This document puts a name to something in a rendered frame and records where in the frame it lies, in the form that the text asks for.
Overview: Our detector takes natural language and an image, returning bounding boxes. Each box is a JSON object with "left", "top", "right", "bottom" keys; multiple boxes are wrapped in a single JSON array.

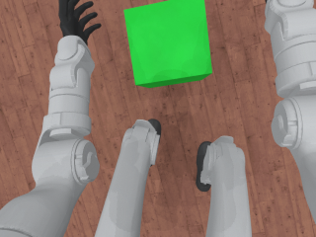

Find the carton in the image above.
[{"left": 123, "top": 0, "right": 212, "bottom": 88}]

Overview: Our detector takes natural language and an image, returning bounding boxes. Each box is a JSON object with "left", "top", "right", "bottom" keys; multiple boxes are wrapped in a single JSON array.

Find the robot right upper arm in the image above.
[{"left": 271, "top": 95, "right": 316, "bottom": 224}]

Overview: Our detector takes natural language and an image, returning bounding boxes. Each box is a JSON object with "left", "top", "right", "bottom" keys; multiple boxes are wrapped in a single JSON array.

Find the robot left thigh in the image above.
[{"left": 94, "top": 125, "right": 160, "bottom": 237}]

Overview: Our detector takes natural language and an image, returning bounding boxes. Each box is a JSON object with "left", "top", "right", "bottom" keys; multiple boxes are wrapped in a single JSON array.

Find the robot thigh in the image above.
[
  {"left": 94, "top": 125, "right": 160, "bottom": 237},
  {"left": 204, "top": 141, "right": 252, "bottom": 237}
]

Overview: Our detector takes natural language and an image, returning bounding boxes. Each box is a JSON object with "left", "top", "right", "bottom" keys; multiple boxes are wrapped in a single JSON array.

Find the left robot forearm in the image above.
[{"left": 32, "top": 35, "right": 95, "bottom": 179}]

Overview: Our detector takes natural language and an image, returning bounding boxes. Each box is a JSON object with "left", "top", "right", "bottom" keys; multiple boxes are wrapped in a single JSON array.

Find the robot right thigh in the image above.
[{"left": 204, "top": 141, "right": 252, "bottom": 237}]

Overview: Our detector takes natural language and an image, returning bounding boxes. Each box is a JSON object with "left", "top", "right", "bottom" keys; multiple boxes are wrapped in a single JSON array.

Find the left robot hand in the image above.
[{"left": 58, "top": 0, "right": 101, "bottom": 45}]

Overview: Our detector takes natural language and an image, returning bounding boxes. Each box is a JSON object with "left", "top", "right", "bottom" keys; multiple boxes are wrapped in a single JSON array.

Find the right robot forearm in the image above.
[{"left": 264, "top": 0, "right": 316, "bottom": 99}]

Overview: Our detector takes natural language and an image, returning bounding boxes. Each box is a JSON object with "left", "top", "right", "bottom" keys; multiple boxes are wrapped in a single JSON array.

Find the robot left upper arm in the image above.
[{"left": 0, "top": 138, "right": 100, "bottom": 237}]

